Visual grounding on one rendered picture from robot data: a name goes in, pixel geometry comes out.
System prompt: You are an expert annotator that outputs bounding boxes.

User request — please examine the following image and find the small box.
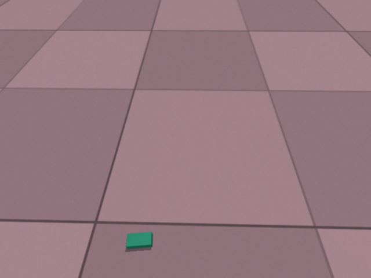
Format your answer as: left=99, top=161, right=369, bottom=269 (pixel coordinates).
left=126, top=232, right=152, bottom=249

